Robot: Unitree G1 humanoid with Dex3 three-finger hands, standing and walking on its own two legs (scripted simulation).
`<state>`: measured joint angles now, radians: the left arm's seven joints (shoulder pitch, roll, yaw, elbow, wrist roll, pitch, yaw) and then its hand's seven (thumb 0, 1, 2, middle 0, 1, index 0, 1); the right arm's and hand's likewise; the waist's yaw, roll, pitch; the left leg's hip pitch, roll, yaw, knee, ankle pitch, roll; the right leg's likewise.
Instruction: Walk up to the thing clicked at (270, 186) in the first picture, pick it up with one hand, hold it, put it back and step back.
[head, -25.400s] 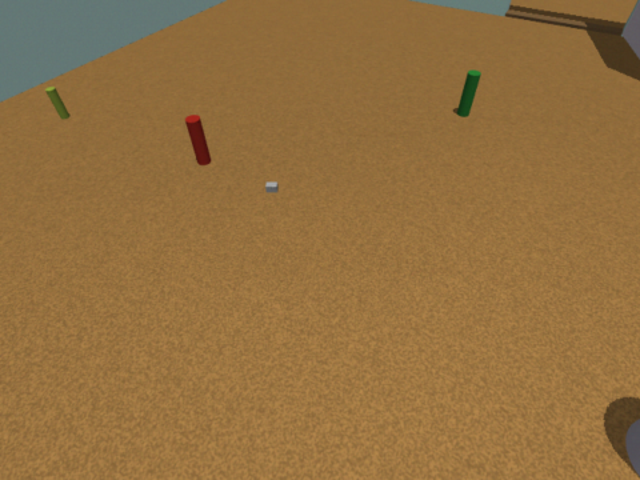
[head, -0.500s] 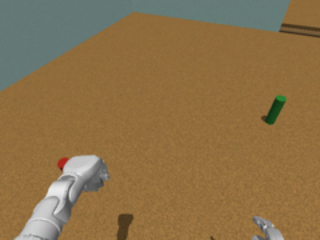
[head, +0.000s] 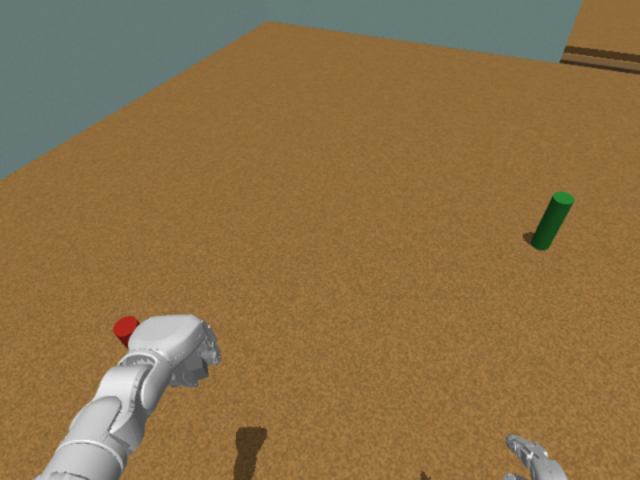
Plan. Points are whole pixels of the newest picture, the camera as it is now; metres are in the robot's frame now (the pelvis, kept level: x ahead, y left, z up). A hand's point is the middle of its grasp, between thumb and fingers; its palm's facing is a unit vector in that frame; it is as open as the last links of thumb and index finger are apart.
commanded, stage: hold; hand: left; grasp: from above
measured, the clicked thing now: (186, 366) +0.32 +0.23 -0.07
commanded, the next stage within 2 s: crouch in 0.02 s
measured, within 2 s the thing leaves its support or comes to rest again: neither
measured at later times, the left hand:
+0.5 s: hand (189, 389) +0.29 +0.23 -0.10, palm faces -0.45 -0.01 -0.89, open 4.9 cm
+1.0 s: hand (223, 402) +0.36 +0.24 -0.34, palm faces -0.42 +0.05 -0.91, open 4.8 cm
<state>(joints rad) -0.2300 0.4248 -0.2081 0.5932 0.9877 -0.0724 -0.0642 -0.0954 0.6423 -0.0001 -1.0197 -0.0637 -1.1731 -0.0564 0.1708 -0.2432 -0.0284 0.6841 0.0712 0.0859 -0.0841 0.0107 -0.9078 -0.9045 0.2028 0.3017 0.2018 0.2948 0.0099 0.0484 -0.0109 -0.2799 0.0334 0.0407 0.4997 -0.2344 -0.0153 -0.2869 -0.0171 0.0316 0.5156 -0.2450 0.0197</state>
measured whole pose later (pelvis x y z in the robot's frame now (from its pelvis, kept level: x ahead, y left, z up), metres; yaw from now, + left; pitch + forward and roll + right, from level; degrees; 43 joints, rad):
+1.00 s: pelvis -0.06 +0.02 -0.22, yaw +0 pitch +32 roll -4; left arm -0.74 0.46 -0.08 1.22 1.19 -0.07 0.34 -0.11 0.64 0.00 -1.05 -0.03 -1.23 -0.05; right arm 0.23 -0.22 -0.07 0.75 -0.04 0.02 -0.03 0.01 -0.90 -0.90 0.20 0.30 0.20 0.29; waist -0.15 0.05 -0.20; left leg -1.64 0.04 -0.03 1.68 -0.59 0.01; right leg -1.59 -0.01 0.01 1.63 -0.59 0.04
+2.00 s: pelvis -0.08 +0.01 -0.42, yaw -4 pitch +35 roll -7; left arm -0.97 0.69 0.04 1.45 1.28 -0.22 0.37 -0.11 0.64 0.00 -1.06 -0.01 -1.25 -0.02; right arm 0.16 -0.24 0.02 0.76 -0.13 -0.03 0.11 0.00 -0.91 -0.90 0.20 0.30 0.20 0.29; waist -0.23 -0.01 -0.08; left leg -2.27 0.02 -0.13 2.33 -0.67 -0.01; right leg -2.20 0.02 -0.04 2.26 -0.68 0.05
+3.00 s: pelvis -0.07 +0.01 -0.46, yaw -8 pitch +33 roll -10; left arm -1.01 0.83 0.10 1.62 1.33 -0.25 0.51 -0.11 0.64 0.00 -1.07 -0.01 -1.25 -0.02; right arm 0.13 -0.26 0.13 0.74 -0.21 -0.08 0.15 0.00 -0.91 -0.90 0.21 0.30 0.20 0.30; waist -0.30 -0.06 0.02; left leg -2.37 0.02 -0.20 2.50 -0.71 -0.03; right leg -2.28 0.04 -0.08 2.39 -0.69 0.06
